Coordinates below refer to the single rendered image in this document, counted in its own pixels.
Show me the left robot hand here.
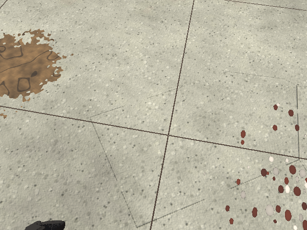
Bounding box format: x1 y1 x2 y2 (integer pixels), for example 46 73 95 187
25 220 65 230

